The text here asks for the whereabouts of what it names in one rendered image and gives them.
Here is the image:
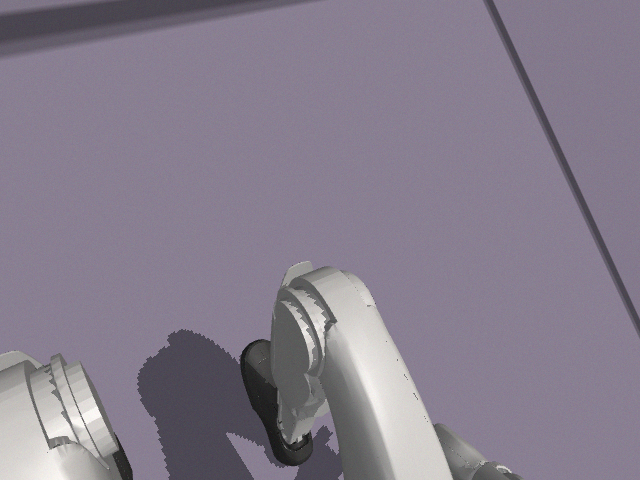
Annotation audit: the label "right robot arm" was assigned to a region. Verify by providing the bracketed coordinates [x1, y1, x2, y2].
[472, 462, 525, 480]

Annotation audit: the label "right robot hand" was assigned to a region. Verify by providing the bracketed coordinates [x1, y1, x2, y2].
[433, 424, 489, 480]

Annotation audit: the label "right robot foot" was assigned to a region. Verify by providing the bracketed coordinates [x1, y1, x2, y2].
[240, 339, 313, 466]

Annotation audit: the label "left robot foot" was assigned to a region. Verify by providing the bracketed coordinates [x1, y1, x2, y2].
[112, 433, 133, 480]

